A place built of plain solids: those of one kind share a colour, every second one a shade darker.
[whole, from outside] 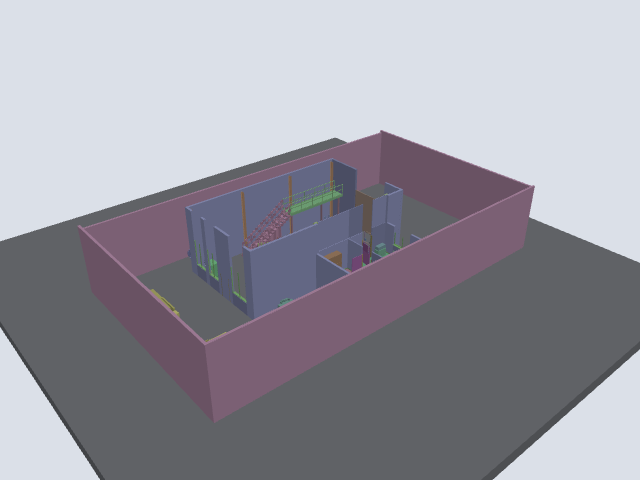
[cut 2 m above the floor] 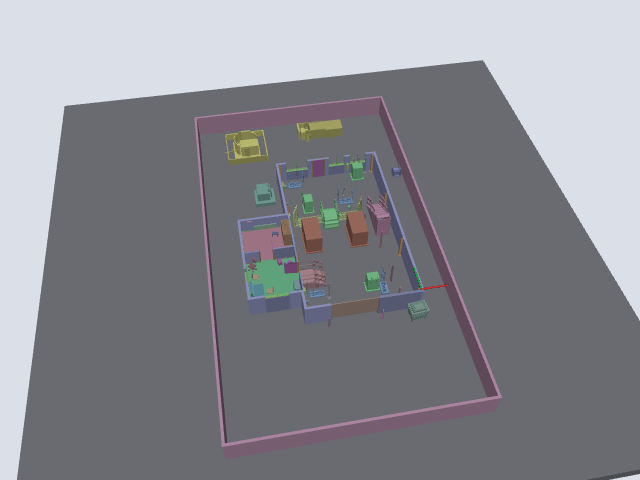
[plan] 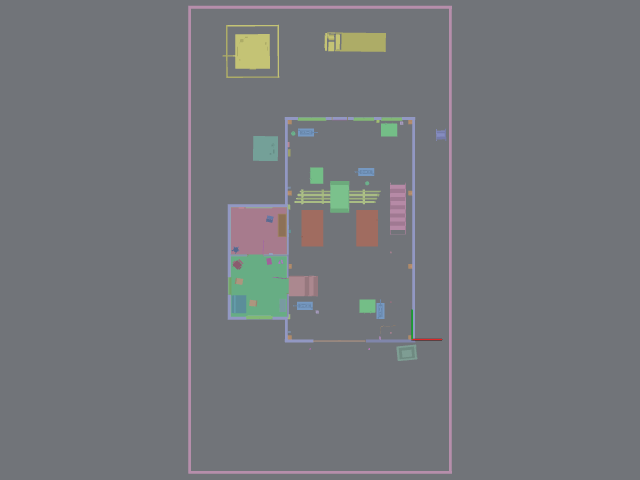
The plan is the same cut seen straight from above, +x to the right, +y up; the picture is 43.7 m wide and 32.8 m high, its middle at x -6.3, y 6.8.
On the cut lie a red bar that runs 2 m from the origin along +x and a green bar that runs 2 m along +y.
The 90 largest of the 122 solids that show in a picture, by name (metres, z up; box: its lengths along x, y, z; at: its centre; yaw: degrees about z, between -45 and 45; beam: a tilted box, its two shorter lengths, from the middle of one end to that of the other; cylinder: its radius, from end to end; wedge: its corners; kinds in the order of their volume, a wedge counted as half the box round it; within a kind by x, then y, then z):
{
 "yard_bound_1": {"box": [0.2, 31.99, 6.03], "at": [-15.21, 6.81, 2.96]},
 "yard_bound_2": {"box": [18.02, 0.2, 5.93], "at": [-6.3, -9.08, 2.91]},
 "yard_bound_3": {"box": [18.02, 0.2, 6.03], "at": [-6.3, 22.71, 2.96]},
 "yard_bound_4": {"box": [0.2, 31.99, 5.72], "at": [2.61, 6.81, 2.81]},
 "wall_1": {"box": [0.2, 1.71, 3.53], "at": [-12.5, 2.2, 1.72]},
 "wall_2": {"box": [0.2, 1.51, 3.53], "at": [-12.5, 5.0, 1.72]},
 "wall_3": {"box": [0.2, 3.5, 3.53], "at": [-12.5, 7.5, 1.72]},
 "wall_4": {"box": [1.26, 0.2, 3.53], "at": [-11.97, 1.45, 1.72]},
 "wall_5": {"box": [1.16, 0.06, 3.53], "at": [-11.82, 5.72, 1.72]},
 "wall_6": {"box": [1.16, 0.06, 3.53], "at": [-11.82, 5.78, 1.72]},
 "wall_7": {"box": [4.1, 0.2, 3.53], "at": [-10.55, 9.15, 1.72]},
 "wall_8": {"box": [1.81, 0.2, 1.83], "at": [-10.45, 1.45, 0.86]},
 "wall_9": {"box": [1.66, 0.06, 3.53], "at": [-9.33, 5.72, 1.72]},
 "wall_10": {"box": [1.66, 0.06, 3.53], "at": [-9.33, 5.78, 1.72]},
 "wall_11": {"box": [1.06, 0.2, 3.53], "at": [-9.03, 1.45, 1.72]},
 "wall_12": {"box": [0.2, 1.75, 6.05], "at": [-8.6, 0.68, 2.98]},
 "wall_13": {"box": [0.2, 6.15, 6.05], "at": [-8.6, 12.12, 2.98]},
 "wall_14": {"box": [0.06, 1.55, 3.53], "at": [-8.53, 2.33, 1.72]},
 "wall_15": {"box": [0.06, 1.55, 3.53], "at": [-8.53, 4.97, 1.72]},
 "wall_16": {"box": [0.06, 3.3, 3.53], "at": [-8.53, 7.4, 1.72]},
 "wall_17": {"box": [0.06, 1.61, 6.05], "at": [-8.47, 2.3, 2.98]},
 "wall_18": {"box": [0.06, 1.61, 6.05], "at": [-8.47, 5.0, 2.98]},
 "wall_19": {"box": [0.06, 3.42, 6.05], "at": [-8.47, 7.4, 2.98]},
 "wall_20": {"box": [0.91, 0.2, 6.05], "at": [-8.25, 15.1, 2.98]},
 "wall_21": {"box": [1.96, 0.2, 6.05], "at": [-7.72, -0.1, 2.98]},
 "wall_22": {"box": [1.91, 0.2, 1.15], "at": [-6.85, 15.1, 0.53]},
 "wall_23": {"box": [1.91, 0.2, 6.05], "at": [-4.95, 15.1, 2.98]},
 "wall_24": {"box": [1.41, 0.2, 1.15], "at": [-3.3, 15.1, 0.53]},
 "wall_25": {"box": [0.51, 0.2, 6.05], "at": [-2.35, 15.1, 2.98]},
 "wall_26": {"box": [3.36, 0.2, 6.05], "at": [-1.48, -0.1, 2.98]},
 "wall_27": {"box": [1.41, 0.2, 1.15], "at": [-1.4, 15.1, 0.53]},
 "wall_28": {"box": [0.91, 0.2, 6.05], "at": [-0.25, 15.1, 2.98]},
 "wall_29": {"box": [0.2, 15.4, 6.05], "at": [0.1, 7.5, 2.98]},
 "raised_floor_control_1": {"box": [4.03, 4.33, 0.73], "at": [-10.45, 3.65, 0.32]},
 "raised_floor_switch_1": {"box": [4.03, 3.43, 0.73], "at": [-10.45, 7.4, 0.32]},
 "screw_compressor_1": {"box": [1.5, 2.5, 0.15], "at": [-6.82, 7.6, 0.03]},
 "screw_compressor_2": {"box": [1.3, 2.3, 1.45], "at": [-6.82, 7.6, 0.93]},
 "screw_compressor_3": {"box": [1.5, 2.5, 0.15], "at": [-3.08, 7.6, 0.03]},
 "screw_compressor_4": {"box": [1.3, 2.3, 1.45], "at": [-3.08, 7.6, 0.93]},
 "beyond_storage_tank_1": {"box": [0.1, 3.62, 0.7], "at": [-12.67, 19.68, 0.29], "yaw": 0.1},
 "beyond_storage_tank_2": {"box": [2.36, 2.36, 0.17], "at": [-10.91, 19.69, 0.03], "yaw": 0.1},
 "beyond_storage_tank_3": {"box": [3.62, 0.1, 0.7], "at": [-10.91, 21.45, 0.29], "yaw": 0.1},
 "beyond_storage_tank_4": {"box": [3.62, 0.1, 0.7], "at": [-10.9, 17.93, 0.29], "yaw": 0.1},
 "beyond_storage_tank_5": {"box": [0.82, 0.14, 1.2], "at": [-10.81, 20.68, 0.83], "yaw": 0.1},
 "beyond_storage_tank_6": {"box": [1.6, 1.01, 1.08], "at": [-10.65, 19.13, 0.75], "yaw": 0.1},
 "beyond_storage_tank_7": {"box": [0.1, 3.62, 0.7], "at": [-9.15, 19.69, 0.29], "yaw": 0.1},
 "beyond_storage_tank_8": {"box": [0.41, 0.65, 0.88], "at": [-5.53, 20.02, 0.85], "yaw": -0.6},
 "beyond_storage_tank_9": {"box": [0.28, 1.04, 0.76], "at": [-5.08, 20.33, 0.32], "yaw": -0.6},
 "beyond_storage_tank_10": {"box": [1.85, 0.12, 0.42], "at": [-4.35, 19.74, 1.23], "yaw": -0.6},
 "beyond_storage_tank_11": {"box": [3.04, 1.29, 0.88], "at": [-3.32, 20.31, 0.85], "yaw": -0.6},
 "row_1": {"box": [0.48, 1.48, 2.04], "at": [-8.88, 7.8, 1.8]},
 "row_2": {"box": [0.6, 1.6, 2.1], "at": [-8.88, 7.8, 1.83]},
 "cabinet_dryer_1": {"box": [0.9, 1.1, 0.15], "at": [-6.52, 11.2, 0.03]},
 "cabinet_dryer_2": {"box": [0.7, 0.9, 1.2], "at": [-6.52, 11.2, 0.8]},
 "cabinet_dryer_3": {"box": [1.1, 0.9, 0.15], "at": [-3.05, 2.28, 0.03]},
 "cabinet_dryer_4": {"box": [0.9, 0.7, 1.2], "at": [-3.05, 2.28, 0.8]},
 "cabinet_dryer_5": {"box": [1.1, 0.9, 0.15], "at": [-1.57, 14.32, 0.03]},
 "cabinet_dryer_6": {"box": [0.9, 0.7, 1.2], "at": [-1.57, 14.32, 0.8]},
 "beyond_stack_1": {"box": [1.05, 1.26, 0.8], "at": [-10.13, 13.05, 0.89], "yaw": -0.6},
 "beyond_stack_2": {"box": [1.7, 1.7, 0.45], "at": [-10.02, 13.05, 0.17], "yaw": -0.6},
 "door_landing_1": {"box": [1.1, 1.4, 0.73], "at": [-7.89, 3.65, 0.32]},
 "door_landing_2": {"box": [0.32, 1.4, 0.56], "at": [-7.2, 3.65, 0.23]},
 "door_landing_3": {"box": [0.32, 1.4, 0.39], "at": [-6.9, 3.65, 0.14]},
 "door_landing_4": {"box": [0.32, 1.4, 0.22], "at": [-6.6, 3.65, 0.06]},
 "raised_floor_steel_grating_1": {"box": [1.1, 6.1, 0.2], "at": [-0.97, 3.05, 2.88]},
 "stile_1": {"box": [1.3, 0.3, 0.22], "at": [-4.95, 8.81, 0.06]},
 "stile_2": {"box": [1.3, 0.3, 0.39], "at": [-4.95, 9.1, 0.14]},
 "stile_3": {"box": [1.3, 1.05, 0.56], "at": [-4.95, 9.75, 0.23]},
 "stile_4": {"box": [1.3, 0.3, 0.39], "at": [-4.95, 10.4, 0.14]},
 "stile_5": {"box": [1.3, 0.3, 0.22], "at": [-4.95, 10.69, 0.06]},
 "roller_shutter_1": {"box": [3.46, 0.06, 3.73], "at": [-4.95, -0.12, 2.13]},
 "pump_unit_1": {"box": [1.09, 0.56, 0.2], "at": [-7.33, 2.3, 0.05]},
 "pump_unit_2": {"box": [1.09, 0.56, 0.2], "at": [-7.25, 14.15, 0.05]},
 "pump_unit_3": {"box": [1.09, 0.56, 0.2], "at": [-3.13, 11.45, 0.05]},
 "pump_unit_4": {"box": [0.56, 1.09, 0.2], "at": [-2.17, 1.95, 0.05]},
 "beyond_waste_container_1": {"box": [1.05, 0.77, 0.19], "at": [-0.37, -0.92, 1.17], "yaw": 5.5},
 "beyond_waste_container_2": {"box": [0.66, 0.47, 0.22], "at": [-0.36, -0.96, 1.18], "yaw": 5.5},
 "beyond_waste_container_3": {"box": [1.36, 1.02, 0.09], "at": [-0.36, -0.91, 1.09], "yaw": 5.5},
 "filing_lateral_low_1": {"box": [0.48, 0.9, 0.73], "at": [-8.85, 2.33, 0.99]},
 "pipe_bank_1": {"box": [5.44, 0.1, 0.1], "at": [-5.28, 9.39, 0.17]},
 "pipe_bank_2": {"box": [5.44, 0.06, 0.14], "at": [-5.28, 9.39, 0.17]},
 "pipe_bank_3": {"box": [5.44, 0.13, 0.13], "at": [-5.04, 9.87, 0.17]},
 "pipe_bank_4": {"box": [5.44, 0.08, 0.18], "at": [-5.04, 9.87, 0.17]},
 "door_leaf_1": {"box": [0.044, 0.99, 2.14], "at": [-10.17, 6.31, 1.7], "yaw": -3.4},
 "door_leaf_2": {"box": [0.99, 0.044, 1.23], "at": [-9.05, 4.2, 1.25], "yaw": -6.6},
 "door_leaf_3": {"box": [1.0, 0.044, 2.15], "at": [-4.95, 15.0, 1.02]},
 "cab_top_wide_1": {"box": [0.4, 0.86, 0.3], "at": [-8.85, 2.31, 1.53]},
 "stair_openriser_1": {"box": [1.0, 0.03, 2.07], "at": [-0.97, 7.2, 0.98]},
 "radiator_1": {"box": [1.8, 0.07, 0.43], "at": [-10.45, 8.99, 1.03]},
 "control_desk_1": {"box": [0.9, 1.22, 0.03], "at": [-11.79, 2.41, 1.44]}
}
